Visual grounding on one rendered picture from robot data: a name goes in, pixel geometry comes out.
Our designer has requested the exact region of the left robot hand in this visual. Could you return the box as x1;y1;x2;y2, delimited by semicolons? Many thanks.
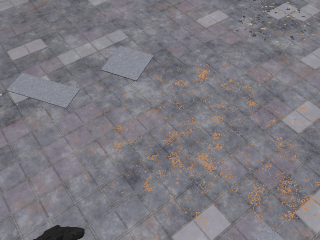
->
33;225;85;240

